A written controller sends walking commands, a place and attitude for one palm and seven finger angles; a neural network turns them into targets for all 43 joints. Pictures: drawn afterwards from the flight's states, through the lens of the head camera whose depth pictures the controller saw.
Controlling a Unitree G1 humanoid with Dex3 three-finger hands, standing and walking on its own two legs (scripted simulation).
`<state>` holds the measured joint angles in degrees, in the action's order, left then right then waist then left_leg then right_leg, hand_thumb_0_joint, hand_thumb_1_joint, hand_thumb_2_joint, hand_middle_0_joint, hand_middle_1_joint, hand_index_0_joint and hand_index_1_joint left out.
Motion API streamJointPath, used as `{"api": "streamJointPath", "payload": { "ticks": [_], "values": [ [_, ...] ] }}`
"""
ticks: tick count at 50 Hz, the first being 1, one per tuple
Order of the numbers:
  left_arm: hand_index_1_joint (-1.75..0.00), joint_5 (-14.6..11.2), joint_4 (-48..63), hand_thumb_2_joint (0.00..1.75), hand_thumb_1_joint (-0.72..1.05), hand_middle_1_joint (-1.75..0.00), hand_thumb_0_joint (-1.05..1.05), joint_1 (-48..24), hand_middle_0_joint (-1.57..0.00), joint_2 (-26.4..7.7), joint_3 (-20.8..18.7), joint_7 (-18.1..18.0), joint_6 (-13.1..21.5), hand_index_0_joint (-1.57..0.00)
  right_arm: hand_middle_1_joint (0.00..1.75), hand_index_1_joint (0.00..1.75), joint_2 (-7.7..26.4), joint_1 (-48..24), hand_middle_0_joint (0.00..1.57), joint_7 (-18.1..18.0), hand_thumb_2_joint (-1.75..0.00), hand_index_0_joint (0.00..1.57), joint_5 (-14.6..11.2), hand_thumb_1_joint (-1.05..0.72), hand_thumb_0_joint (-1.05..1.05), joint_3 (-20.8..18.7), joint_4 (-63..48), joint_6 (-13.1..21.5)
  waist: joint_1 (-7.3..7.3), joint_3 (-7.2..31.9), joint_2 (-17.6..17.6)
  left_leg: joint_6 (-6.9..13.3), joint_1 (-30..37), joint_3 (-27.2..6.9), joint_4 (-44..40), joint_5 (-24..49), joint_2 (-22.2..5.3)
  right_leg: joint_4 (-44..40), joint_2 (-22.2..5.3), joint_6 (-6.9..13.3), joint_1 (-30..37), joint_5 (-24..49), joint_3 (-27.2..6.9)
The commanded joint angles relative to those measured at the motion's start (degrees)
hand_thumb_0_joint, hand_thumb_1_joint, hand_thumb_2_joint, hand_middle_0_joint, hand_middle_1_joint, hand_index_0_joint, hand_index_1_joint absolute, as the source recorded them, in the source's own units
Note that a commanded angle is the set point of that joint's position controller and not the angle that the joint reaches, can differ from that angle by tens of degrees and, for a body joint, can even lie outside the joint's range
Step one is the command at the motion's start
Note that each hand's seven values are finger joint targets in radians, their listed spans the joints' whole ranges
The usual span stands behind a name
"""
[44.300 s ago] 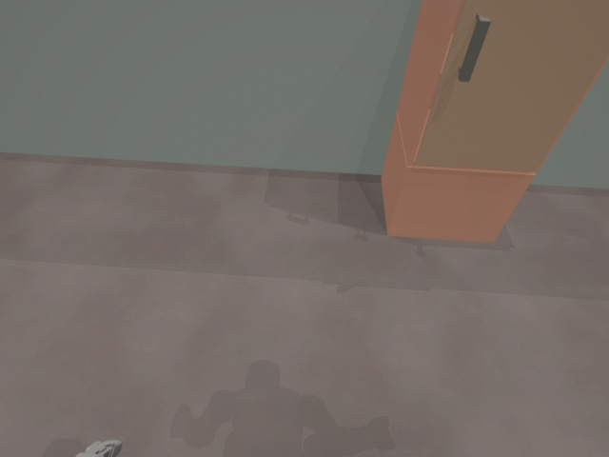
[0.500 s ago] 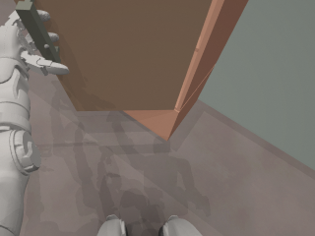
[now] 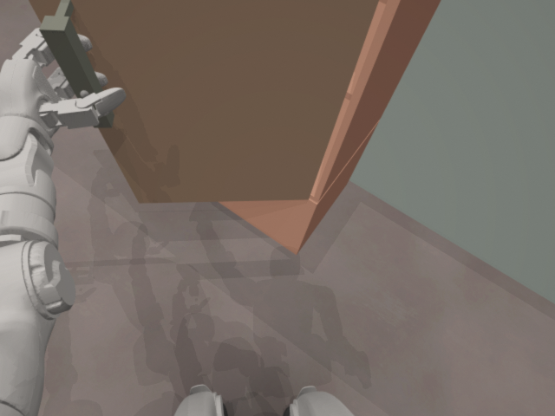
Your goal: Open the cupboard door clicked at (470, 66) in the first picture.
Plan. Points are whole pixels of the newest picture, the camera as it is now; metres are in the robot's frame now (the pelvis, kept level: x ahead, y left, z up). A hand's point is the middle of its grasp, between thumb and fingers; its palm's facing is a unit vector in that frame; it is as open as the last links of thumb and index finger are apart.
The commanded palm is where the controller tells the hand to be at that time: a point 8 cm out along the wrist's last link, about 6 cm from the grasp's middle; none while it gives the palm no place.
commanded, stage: close the thumb around the handle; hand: left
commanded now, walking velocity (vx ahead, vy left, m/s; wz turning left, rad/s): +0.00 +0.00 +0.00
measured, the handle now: (86, 68) +0.58 +0.21 +0.12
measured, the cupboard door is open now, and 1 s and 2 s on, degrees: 39 52 67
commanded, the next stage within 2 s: pull the door open along its arc in 0.30 s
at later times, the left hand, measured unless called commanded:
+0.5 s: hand (95, 94) +0.53 +0.19 +0.12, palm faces -0.02 -1.00 +0.01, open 6.1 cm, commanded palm +0.50 +0.24 +0.11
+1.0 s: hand (102, 151) +0.43 +0.17 +0.12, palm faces +0.08 -0.99 +0.07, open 6.5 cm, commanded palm +0.41 +0.22 +0.11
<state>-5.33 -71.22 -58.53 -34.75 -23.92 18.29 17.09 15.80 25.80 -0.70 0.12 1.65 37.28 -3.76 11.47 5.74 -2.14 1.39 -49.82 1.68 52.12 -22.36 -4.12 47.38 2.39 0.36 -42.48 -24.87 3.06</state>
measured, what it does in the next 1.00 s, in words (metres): stands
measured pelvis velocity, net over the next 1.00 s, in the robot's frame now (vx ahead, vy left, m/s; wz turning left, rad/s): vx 0.01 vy -0.01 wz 0.01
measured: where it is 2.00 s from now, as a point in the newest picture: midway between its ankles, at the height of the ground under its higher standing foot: outside the picture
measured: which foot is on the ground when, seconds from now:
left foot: down 0.00-1.00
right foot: down 0.00-1.00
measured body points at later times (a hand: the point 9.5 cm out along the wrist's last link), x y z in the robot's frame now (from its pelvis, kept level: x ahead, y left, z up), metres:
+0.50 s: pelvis -0.01 +0.00 +0.00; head +0.11 +0.02 +0.43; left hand +0.52 +0.24 +0.12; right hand -0.05 -0.27 -0.11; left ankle +0.02 +0.10 -0.69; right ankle -0.03 -0.12 -0.69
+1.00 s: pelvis +0.01 -0.01 +0.02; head +0.06 -0.01 +0.46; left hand +0.42 +0.22 +0.12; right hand +0.09 -0.27 -0.10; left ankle +0.02 +0.10 -0.69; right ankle -0.03 -0.12 -0.69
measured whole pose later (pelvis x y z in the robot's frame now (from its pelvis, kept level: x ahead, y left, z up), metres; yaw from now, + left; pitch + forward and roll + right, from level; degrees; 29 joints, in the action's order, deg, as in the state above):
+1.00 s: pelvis +0.01 -0.01 +0.02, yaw +0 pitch +13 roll -2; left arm -11.3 -40.3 -30.5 -15.2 -17.8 7.7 13.1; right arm 14.8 20.1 -0.2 -1.6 -0.3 33.6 -2.8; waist 4.4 7.4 -2.1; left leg 0.9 -37.3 3.3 46.3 -21.6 -3.2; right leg 43.6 1.6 0.6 -31.4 -24.8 1.5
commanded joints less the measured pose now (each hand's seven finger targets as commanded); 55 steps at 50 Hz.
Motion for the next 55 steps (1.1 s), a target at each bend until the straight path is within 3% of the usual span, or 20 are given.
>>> {"api": "streamJointPath", "payload": {
  "ticks": [1,2,5,6,9,10,12,15,17,20,21,31,34,42,44,45,47,51,53,55],
  "values": [
    [-1.33,-0.82,11.16,0.80,0.68,-1.33,0.00,-28.51,-0.38,-15.36,-0.61,-0.51,3.37,-0.38,0.30,0.30,11.37,10.13,0.20,-1.15,-0.90,0.20,-0.19,-0.90,0.00,-3.64,-2.05,0.84,1.35,23.75,-6.94,0.75,27.04,-4.84,-2.89,23.14,1.84,-5.17,1.86,-0.02,0.95,21.70,-0.78],
    [-1.33,-0.62,12.54,0.83,0.73,-1.33,0.00,-29.15,-0.39,-14.55,0.01,-0.64,3.68,-0.39,0.30,0.30,11.20,10.12,0.20,-1.08,-0.90,0.20,-0.06,-0.90,0.00,-3.74,-2.05,0.98,1.10,24.75,-9.21,0.49,28.75,-5.10,-2.74,24.41,1.75,-4.91,1.84,0.18,0.07,21.60,-0.62],
    [-1.35,-1.22,13.95,0.90,0.90,-1.35,0.00,-29.23,-0.40,-13.10,0.14,-1.07,4.64,-0.40,0.30,0.30,11.09,10.55,0.20,-0.87,-0.90,0.20,0.26,-0.90,0.00,-3.87,-1.91,1.23,1.15,26.60,-8.69,0.39,31.19,-5.74,-2.40,26.50,1.56,-4.59,2.07,0.38,-0.40,21.68,-0.35],
    [-1.35,-1.15,13.86,0.90,0.90,-1.35,0.00,-29.08,-0.40,-13.53,-0.41,-1.00,4.71,-0.40,0.30,0.30,11.15,10.43,0.20,-0.78,-0.90,0.20,0.19,-0.90,0.00,-4.06,-1.82,1.34,0.94,28.01,-9.20,0.23,31.80,-5.70,-2.33,26.88,1.44,-4.49,2.05,0.22,-0.41,21.95,-0.34],
    [-1.35,-1.04,10.15,0.90,0.90,-1.35,0.00,-29.04,-0.40,-14.10,-0.60,-1.24,3.41,-0.40,0.30,0.30,11.30,9.85,0.20,-0.91,-0.90,0.20,-0.03,-0.90,0.00,-3.68,-2.04,1.22,1.41,23.50,-6.55,0.53,27.26,-5.31,-2.80,22.00,1.67,-5.05,1.92,0.03,-0.38,19.47,-0.47],
    [-1.35,-0.89,10.51,0.90,0.90,-1.35,0.00,-29.44,-0.40,-16.48,-2.50,-1.91,3.59,-0.40,0.30,0.30,11.53,10.39,0.20,-1.07,-0.90,0.20,0.13,-0.90,0.00,-3.52,-1.95,1.31,1.03,23.75,-6.40,0.67,26.89,-5.35,-2.72,22.22,1.72,-4.78,1.90,0.20,0.24,19.65,-0.55],
    [-1.35,0.28,10.02,0.90,0.90,-1.35,0.00,-29.68,-0.40,-14.36,0.07,-2.33,3.41,-0.40,0.30,0.30,11.09,9.84,0.20,-0.97,-0.90,0.20,0.08,-0.90,0.00,-3.40,-2.21,1.35,1.33,23.61,-7.85,0.46,26.87,-5.32,-2.60,21.86,1.73,-4.65,1.70,0.09,-1.19,18.91,-0.54],
    [-1.35,0.55,9.92,0.90,0.90,-1.35,0.00,-29.54,-0.40,-17.79,-2.47,-2.93,3.84,-0.40,0.30,0.30,11.48,10.39,0.20,-1.08,-0.90,0.20,0.28,-0.90,0.00,-3.30,-2.51,1.51,0.88,24.96,-7.09,0.63,25.88,-5.31,-2.44,21.36,1.80,-4.34,1.73,0.19,0.50,18.94,-0.81],
    [-1.35,0.72,9.70,0.90,0.90,-1.35,0.00,-30.32,-0.40,-16.18,-0.83,-2.64,3.84,-0.40,0.30,0.30,11.25,9.99,0.20,-1.12,-0.90,0.20,0.12,-0.90,0.00,-3.35,-2.58,1.54,1.61,24.44,-7.31,0.54,25.95,-5.19,-2.42,20.64,1.67,-4.59,1.65,-0.06,-0.49,18.54,-0.87],
    [-1.35,0.25,9.97,0.90,0.90,-1.35,0.00,-29.49,-0.40,-17.13,-2.10,-2.48,3.99,-0.40,0.30,0.30,11.36,10.59,0.20,-1.10,-0.90,0.20,0.19,-0.90,0.00,-3.31,-2.85,1.65,1.08,25.64,-6.42,0.70,25.63,-5.09,-2.33,21.45,1.84,-4.30,1.83,0.08,1.14,19.57,-0.80],
    [-1.35,0.45,10.22,0.90,0.90,-1.35,0.00,-31.55,-0.40,-15.67,-0.25,-2.38,3.88,-0.40,0.30,0.30,11.31,10.33,0.20,-1.13,-0.90,0.20,0.05,-0.90,0.00,-3.34,-2.65,1.64,2.08,25.65,-6.93,0.65,26.00,-5.16,-2.37,20.64,1.69,-4.53,1.76,-0.16,-0.12,18.93,-0.96],
    [-1.35,-1.82,16.86,0.90,0.90,-1.35,0.00,-16.56,-0.40,-14.54,-2.84,-0.99,4.20,-0.40,0.30,0.30,10.89,8.80,0.20,-0.58,-0.90,0.20,-0.31,-0.90,0.00,-4.01,-4.83,1.02,-3.22,29.20,-6.83,0.49,27.47,-3.59,-3.74,24.90,2.18,-4.29,1.99,0.23,7.07,24.73,-0.70],
    [-1.35,-3.41,20.15,0.90,0.90,-1.35,0.00,-9.47,-0.40,-11.77,-2.25,-0.58,3.50,-0.40,0.30,0.30,10.51,7.23,0.20,-0.30,-0.90,0.20,-0.83,-0.90,0.00,-4.29,-6.22,0.58,-4.45,26.94,-3.98,0.76,26.18,-2.52,-4.74,24.31,2.47,-5.14,2.06,0.11,9.99,26.45,-0.82],
    [-1.35,-8.35,38.95,0.90,0.90,-1.35,0.00,17.20,-0.40,-3.72,-0.47,-0.41,1.39,-0.40,0.30,0.30,8.58,0.73,0.20,0.46,-0.90,0.20,-2.43,-0.90,0.00,-4.87,-11.14,1.02,-9.29,24.56,-2.60,0.79,29.11,-0.43,-7.68,31.51,2.88,-6.05,1.29,0.19,18.67,36.12,-0.85],
    [-1.35,-8.88,42.23,0.90,0.90,-1.35,0.00,12.77,-0.40,-3.00,0.67,-1.04,0.71,-0.40,0.30,0.30,8.59,-0.47,0.20,0.10,-0.90,0.20,-2.67,-0.90,0.00,-4.91,-10.84,1.29,-7.55,21.40,0.00,1.01,28.11,-0.26,-8.28,27.84,3.07,-6.98,1.28,-0.24,18.35,35.59,-1.00],
    [-1.35,-10.59,44.04,0.90,0.90,-1.35,0.00,10.03,-0.40,-2.42,-3.81,-6.47,0.05,-0.40,0.30,0.30,7.37,-1.17,0.20,-0.19,-0.90,0.20,-2.45,-0.90,0.00,-4.78,-10.30,1.77,-9.91,19.41,-0.53,0.83,26.51,-0.07,-8.39,27.14,3.39,-7.73,1.28,-0.18,18.17,34.05,-0.71],
    [-1.35,-8.86,41.08,0.90,0.90,-1.35,0.00,9.01,-0.40,4.64,-0.46,-14.31,-1.93,-0.40,0.30,0.30,6.71,-1.95,0.20,-0.01,-0.90,0.20,-2.00,-0.90,0.00,-4.60,-8.71,2.97,-8.29,15.42,0.77,0.03,26.24,-0.67,-9.23,23.36,3.28,-7.92,1.20,-0.41,14.82,29.08,0.09],
    [-1.35,-1.24,38.71,0.90,0.90,-1.35,0.00,-4.03,-0.40,8.22,1.86,-28.14,-1.43,-0.40,0.30,0.30,6.00,-2.36,0.20,0.33,-0.90,0.20,0.12,-0.90,0.00,-4.49,-4.93,4.13,-5.78,16.00,0.11,-0.20,26.46,-1.84,-7.73,19.95,3.45,-7.08,0.27,-0.49,10.73,23.86,-0.57],
    [-1.35,1.85,36.82,0.90,0.90,-1.35,0.00,-5.89,-0.40,11.11,2.53,-34.03,-0.65,-0.40,0.30,0.30,5.32,-3.26,0.20,0.69,-0.90,0.20,1.19,-0.90,0.00,-4.52,-4.21,4.51,-6.37,18.12,-0.98,-0.44,26.53,-2.00,-7.13,19.28,3.64,-6.54,-0.14,-0.19,10.08,22.27,-0.53],
    [-1.35,4.64,34.28,0.90,0.90,-1.35,0.00,-8.03,-0.40,12.89,4.11,-38.16,0.28,-0.40,0.30,0.30,5.28,-3.06,0.20,0.84,-0.90,0.20,2.10,-0.90,0.00,-4.69,-3.50,4.67,-5.33,19.68,1.92,-0.24,25.75,-2.29,-6.64,17.68,3.69,-6.47,-0.12,-0.32,9.98,20.97,-0.62]
  ]
}}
